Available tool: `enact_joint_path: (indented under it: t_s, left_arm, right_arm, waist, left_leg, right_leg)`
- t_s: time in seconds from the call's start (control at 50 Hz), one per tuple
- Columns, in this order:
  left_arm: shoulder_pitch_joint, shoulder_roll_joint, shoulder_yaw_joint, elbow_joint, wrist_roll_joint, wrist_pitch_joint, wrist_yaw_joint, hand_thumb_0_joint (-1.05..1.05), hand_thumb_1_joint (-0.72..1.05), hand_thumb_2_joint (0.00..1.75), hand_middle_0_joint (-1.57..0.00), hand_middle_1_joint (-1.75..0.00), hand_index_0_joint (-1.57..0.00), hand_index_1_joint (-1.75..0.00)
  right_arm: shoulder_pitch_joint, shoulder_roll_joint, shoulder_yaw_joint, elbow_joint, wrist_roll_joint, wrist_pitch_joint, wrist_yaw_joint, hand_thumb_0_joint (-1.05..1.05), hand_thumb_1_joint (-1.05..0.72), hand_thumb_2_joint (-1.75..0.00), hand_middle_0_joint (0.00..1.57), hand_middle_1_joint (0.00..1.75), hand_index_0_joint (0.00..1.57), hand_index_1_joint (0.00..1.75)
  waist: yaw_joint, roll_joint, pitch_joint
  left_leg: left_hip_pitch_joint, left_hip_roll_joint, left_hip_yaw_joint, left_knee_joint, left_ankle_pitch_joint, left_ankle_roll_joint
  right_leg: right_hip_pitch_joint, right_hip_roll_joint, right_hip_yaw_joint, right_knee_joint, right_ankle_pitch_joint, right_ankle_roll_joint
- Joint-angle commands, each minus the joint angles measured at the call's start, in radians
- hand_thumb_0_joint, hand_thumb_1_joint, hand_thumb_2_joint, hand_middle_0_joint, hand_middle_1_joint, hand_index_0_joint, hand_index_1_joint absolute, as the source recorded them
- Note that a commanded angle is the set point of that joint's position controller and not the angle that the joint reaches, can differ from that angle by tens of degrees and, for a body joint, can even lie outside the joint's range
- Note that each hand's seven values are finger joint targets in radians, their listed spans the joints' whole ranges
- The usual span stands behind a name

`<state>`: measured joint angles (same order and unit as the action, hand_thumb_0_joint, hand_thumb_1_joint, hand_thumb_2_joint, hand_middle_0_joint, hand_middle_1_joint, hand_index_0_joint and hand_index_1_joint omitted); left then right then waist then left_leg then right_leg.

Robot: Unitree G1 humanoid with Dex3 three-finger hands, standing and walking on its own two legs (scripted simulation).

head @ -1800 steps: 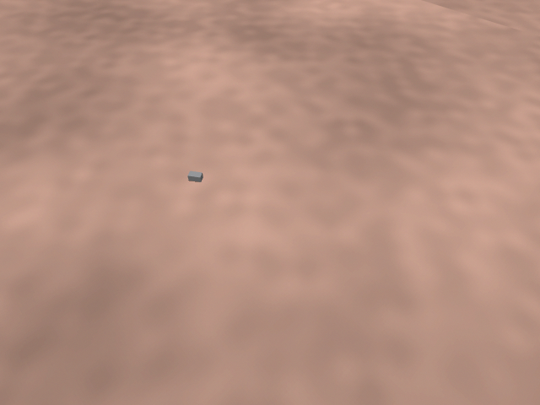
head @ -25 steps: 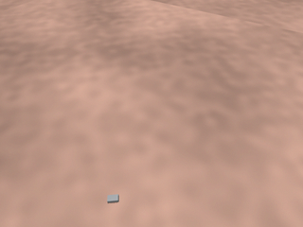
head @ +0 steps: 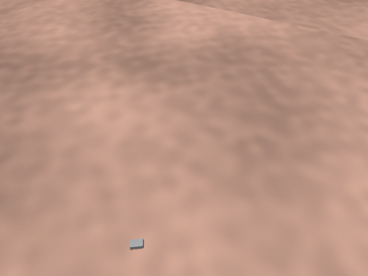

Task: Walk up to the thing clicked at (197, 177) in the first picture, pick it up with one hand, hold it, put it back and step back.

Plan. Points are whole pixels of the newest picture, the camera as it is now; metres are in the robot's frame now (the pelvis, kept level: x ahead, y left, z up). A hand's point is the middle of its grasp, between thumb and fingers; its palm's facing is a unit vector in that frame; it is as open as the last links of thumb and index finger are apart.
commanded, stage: stand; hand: left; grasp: from above
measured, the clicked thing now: (136, 243) +0.42 +0.24 -0.77
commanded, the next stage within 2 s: step back in 0.14 s
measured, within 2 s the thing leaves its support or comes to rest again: neither
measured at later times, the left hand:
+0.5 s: hand out of the picture +0.09 +0.31 -0.18, palm faces -0.07 -0.93 -0.37, open 7.4 cm
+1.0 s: hand out of the picture -0.02 +0.30 -0.16, palm faces -0.12 -0.91 -0.41, open 7.4 cm
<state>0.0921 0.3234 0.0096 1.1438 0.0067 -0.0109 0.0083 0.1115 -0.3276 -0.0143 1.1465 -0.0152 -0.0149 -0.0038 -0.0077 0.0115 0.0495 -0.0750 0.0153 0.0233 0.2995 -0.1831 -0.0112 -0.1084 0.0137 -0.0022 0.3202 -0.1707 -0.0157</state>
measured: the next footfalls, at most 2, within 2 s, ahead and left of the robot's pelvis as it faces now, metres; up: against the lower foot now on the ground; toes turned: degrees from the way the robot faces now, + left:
left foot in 0.46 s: -0.05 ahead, +0.15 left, +0.00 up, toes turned -3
right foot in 0.90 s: -0.10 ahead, -0.07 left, +0.00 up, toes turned -1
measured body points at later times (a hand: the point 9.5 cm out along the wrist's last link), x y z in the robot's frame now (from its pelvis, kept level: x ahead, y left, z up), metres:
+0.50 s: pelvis -0.06 +0.04 -0.03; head +0.02 +0.07 +0.42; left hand +0.09 +0.35 -0.16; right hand +0.01 -0.29 -0.13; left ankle -0.09 +0.15 -0.75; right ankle +0.00 -0.10 -0.75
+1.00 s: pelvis -0.15 +0.04 -0.02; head -0.09 +0.02 +0.42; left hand -0.01 +0.34 -0.13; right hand -0.07 -0.27 -0.15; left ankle -0.12 +0.16 -0.72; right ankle -0.14 -0.07 -0.75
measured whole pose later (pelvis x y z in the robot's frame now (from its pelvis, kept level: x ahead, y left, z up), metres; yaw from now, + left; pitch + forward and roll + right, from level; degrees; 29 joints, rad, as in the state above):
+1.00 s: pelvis -0.15 +0.04 -0.02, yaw -5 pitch -3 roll +1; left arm 0.14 0.36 0.06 0.84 0.03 0.04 0.00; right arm 0.11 -0.37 -0.06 0.90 0.00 0.05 -0.02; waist -0.01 0.02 0.19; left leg -0.38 -0.05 -0.03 0.89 -0.49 0.01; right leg -0.27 0.05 0.06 0.64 -0.31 -0.04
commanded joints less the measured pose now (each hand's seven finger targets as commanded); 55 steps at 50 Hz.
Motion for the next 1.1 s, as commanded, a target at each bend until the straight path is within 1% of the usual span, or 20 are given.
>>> enact_joint_path:
  t_s: [0.0,0.1,0.12,0.18,0.28,0.34,0.38,0.42,0.44,0.46,0.5,0.54,0.6,0.76,0.86,0.9,0.92,0.94,1.02,1.08]
  left_arm:
    - [-0.044,0.206,0.041,-0.053,0.003,-0.023,0.011,0.0,0.9,0.9,-0.2,-0.3,-0.2,-0.3]
    - [-0.036,0.211,0.038,-0.058,0.003,-0.027,0.01,0.0,0.9,0.9,-0.2,-0.3,-0.2,-0.3]
    - [-0.039,0.293,0.079,-0.102,-0.013,-0.015,0.01,0.0,0.9,0.9,-0.2,-0.3,-0.2,-0.3]
    - [-0.007,0.289,0.084,-0.141,-0.018,-0.006,0.016,0.0,0.9,0.9,-0.2,-0.3,-0.2,-0.3]
    - [-0.039,0.337,0.103,-0.241,0.016,0.006,0.02,0.0,0.9,0.9,-0.2,-0.3,-0.2,-0.3]
    - [-0.096,0.303,0.097,-0.289,0.028,0.015,0.022,0.0,0.9,0.9,-0.2,-0.3,-0.2,-0.3]
    - [-0.088,0.289,0.088,-0.305,0.028,0.026,0.025,0.0,0.9,0.9,-0.2,-0.3,-0.2,-0.3]
    - [-0.083,0.281,0.08,-0.321,0.009,0.047,0.019,0.0,0.9,0.9,-0.2,-0.3,-0.2,-0.3]
    - [-0.076,0.254,0.077,-0.338,-0.004,0.054,0.016,0.0,0.9,0.9,-0.2,-0.3,-0.2,-0.3]
    - [-0.083,0.225,0.072,-0.356,-0.01,0.056,0.018,0.0,0.9,0.9,-0.2,-0.3,-0.2,-0.3]
    - [-0.048,0.223,0.073,-0.346,0.008,0.065,0.035,0.0,0.9,0.9,-0.2,-0.3,-0.2,-0.3]
    - [-0.066,0.256,0.085,-0.328,0.012,0.065,0.039,0.0,0.9,0.9,-0.2,-0.3,-0.2,-0.3]
    - [0.009,0.246,0.093,-0.332,0.004,0.064,0.029,0.0,0.9,0.9,-0.2,-0.3,-0.2,-0.3]
    - [-0.018,0.223,0.105,-0.387,0.017,0.041,0.016,0.0,0.9,0.9,-0.2,-0.3,-0.2,-0.3]
    - [0.108,0.216,0.117,-0.338,0.029,0.031,0.008,0.0,0.9,0.9,-0.2,-0.3,-0.2,-0.3]
    - [0.122,0.3,0.137,-0.344,0.038,0.02,0.009,0.0,0.9,0.9,-0.2,-0.3,-0.2,-0.3]
    - [0.061,0.373,0.146,-0.369,0.026,0.025,0.004,0.0,0.9,0.9,-0.2,-0.3,-0.2,-0.3]
    - [0.012,0.382,0.15,-0.407,0.033,0.021,0.005,0.0,0.9,0.9,-0.2,-0.3,-0.2,-0.3]
    - [-0.05,0.262,0.128,-0.438,0.022,0.027,0.018,0.0,0.9,0.9,-0.2,-0.3,-0.2,-0.3]
    - [0.019,0.255,0.126,-0.447,0.029,0.033,0.017,0.0,0.9,0.9,-0.2,-0.3,-0.2,-0.3]
  right_arm:
    - [-0.028,-0.199,-0.03,-0.057,-0.001,-0.016,-0.013,0.0,-0.9,-0.9,0.2,0.3,0.2,0.3]
    - [-0.032,-0.203,-0.032,-0.061,0.0,-0.018,-0.01,0.0,-0.9,-0.9,0.2,0.3,0.2,0.3]
    - [-0.065,-0.27,-0.054,-0.09,0.009,-0.001,-0.008,0.0,-0.9,-0.9,0.2,0.3,0.2,0.3]
    - [-0.037,-0.244,-0.055,-0.122,0.023,0.014,-0.009,0.0,-0.9,-0.9,0.2,0.3,0.2,0.3]
    - [0.011,-0.235,-0.074,-0.176,0.01,0.053,-0.002,0.0,-0.9,-0.9,0.2,0.3,0.2,0.3]
    - [0.065,-0.234,-0.08,-0.193,0.023,0.053,0.006,0.0,-0.9,-0.9,0.2,0.3,0.2,0.3]
    - [0.074,-0.229,-0.081,-0.213,0.018,0.041,0.001,0.0,-0.9,-0.9,0.2,0.3,0.2,0.3]
    - [0.085,-0.224,-0.083,-0.215,0.0,0.026,-0.005,0.0,-0.9,-0.9,0.2,0.3,0.2,0.3]
    - [0.079,-0.264,-0.096,-0.217,-0.016,0.023,-0.009,0.0,-0.9,-0.9,0.2,0.3,0.2,0.3]
    - [0.095,-0.326,-0.114,-0.226,-0.029,0.02,-0.013,0.0,-0.9,-0.9,0.2,0.3,0.2,0.3]
    - [0.08,-0.383,-0.123,-0.259,-0.018,0.02,-0.017,0.0,-0.9,-0.9,0.2,0.3,0.2,0.3]
    - [0.004,-0.353,-0.12,-0.285,-0.014,0.017,-0.024,0.0,-0.9,-0.9,0.2,0.3,0.2,0.3]
    - [-0.015,-0.282,-0.099,-0.307,-0.012,0.011,-0.04,0.0,-0.9,-0.9,0.2,0.3,0.2,0.3]
    - [0.099,-0.3,-0.11,-0.318,-0.002,0.015,-0.043,0.0,-0.9,-0.9,0.2,0.3,0.2,0.3]
    - [0.002,-0.307,-0.107,-0.348,0.008,0.026,-0.028,0.0,-0.9,-0.9,0.2,0.3,0.2,0.3]
    - [-0.023,-0.265,-0.093,-0.364,0.022,0.025,-0.023,0.0,-0.9,-0.9,0.2,0.3,0.2,0.3]
    - [-0.033,-0.227,-0.086,-0.365,0.023,0.031,-0.029,0.0,-0.9,-0.9,0.2,0.3,0.2,0.3]
    - [-0.007,-0.248,-0.095,-0.348,0.012,0.039,-0.035,0.0,-0.9,-0.9,0.2,0.3,0.2,0.3]
    - [0.078,-0.246,-0.083,-0.296,0.019,0.041,-0.027,0.0,-0.9,-0.9,0.2,0.3,0.2,0.3]
    - [0.09,-0.25,-0.071,-0.307,0.019,0.033,-0.034,0.0,-0.9,-0.9,0.2,0.3,0.2,0.3]
  waist:
    - [0.004,-0.015,-0.051]
    - [0.005,-0.002,-0.079]
    - [0.002,-0.029,0.017]
    - [0.0,-0.04,-0.065]
    - [0.01,-0.181,-0.122]
    - [-0.015,-0.187,-0.171]
    - [-0.017,-0.161,-0.18]
    - [-0.032,-0.073,-0.159]
    - [-0.018,0.036,-0.151]
    - [-0.024,0.191,-0.134]
    - [-0.042,0.185,-0.108]
    - [-0.027,0.167,-0.065]
    - [0.023,0.125,-0.078]
    - [-0.048,0.108,-0.112]
    - [0.021,0.096,-0.14]
    - [0.035,-0.099,-0.151]
    - [0.045,-0.296,-0.085]
    - [0.046,-0.309,-0.044]
    - [0.0,-0.154,-0.018]
    - [0.035,-0.135,-0.091]
  left_leg:
    - [-0.014,0.117,-0.098,-0.046,0.083,0.026]
    - [0.02,0.119,-0.097,-0.037,0.12,0.025]
    - [-0.07,0.106,-0.108,0.073,0.251,0.046]
    - [-0.053,0.074,-0.07,0.188,0.252,0.049]
    - [-0.187,-0.066,-0.074,0.603,-0.367,0.039]
    - [-0.203,-0.044,-0.108,0.596,-0.352,0.053]
    - [-0.204,-0.03,-0.075,0.388,-0.231,0.042]
    - [-0.128,-0.003,-0.049,0.084,0.118,0.033]
    - [-0.044,0.076,-0.162,0.066,0.347,0.044]
    - [0.068,0.203,-0.335,0.092,0.63,0.082]
    - [-0.003,0.33,-0.389,0.116,0.759,0.189]
    - [-0.062,0.305,-0.359,0.096,0.654,0.23]
    - [0.058,0.195,-0.219,0.178,0.675,0.169]
    - [0.153,0.227,-0.237,0.231,0.585,0.217]
    - [-0.077,0.2,-0.223,0.276,0.336,0.167]
    - [-0.287,0.064,-0.156,0.421,0.042,0.08]
    - [-0.314,-0.106,-0.047,0.611,-0.276,0.023]
    - [-0.288,-0.106,-0.112,0.811,-0.48,0.008]
    - [-0.339,-0.146,-0.169,0.896,-0.346,0.002]
    - [-0.385,-0.138,-0.135,0.8,-0.339,-0.018]
  right_leg:
    - [0.003,-0.137,0.113,-0.053,0.121,-0.01]
    - [0.002,-0.138,0.116,-0.054,0.156,-0.013]
    - [-0.064,-0.13,0.141,0.026,0.357,-0.016]
    - [-0.052,-0.164,0.158,0.059,0.434,-0.068]
    - [-0.082,-0.366,0.351,0.032,0.448,-0.268]
    - [-0.055,-0.31,0.248,0.121,0.497,-0.238]
    - [0.0,-0.245,0.202,0.199,0.481,-0.177]
    - [-0.029,-0.158,0.133,0.305,0.379,-0.102]
    - [-0.129,-0.069,0.092,0.396,0.242,-0.054]
    - [-0.334,0.06,0.096,0.512,-0.172,-0.024]
    - [-0.375,0.108,0.177,0.698,-0.484,0.003]
    - [-0.373,0.108,0.232,0.857,-0.424,0.0]
    - [-0.452,0.117,0.208,0.877,-0.295,0.001]
    - [-0.353,0.035,0.112,0.478,-0.295,0.029]
    - [-0.069,0.019,0.044,0.151,-0.039,-0.021]
    - [0.038,-0.15,0.301,0.132,0.221,-0.11]
    - [-0.105,-0.328,0.487,0.037,0.26,-0.266]
    - [-0.208,-0.408,0.579,0.018,0.282,-0.336]
    - [-0.166,-0.208,0.279,0.069,0.296,-0.205]
    - [0.004,-0.175,0.244,0.125,0.354,-0.205]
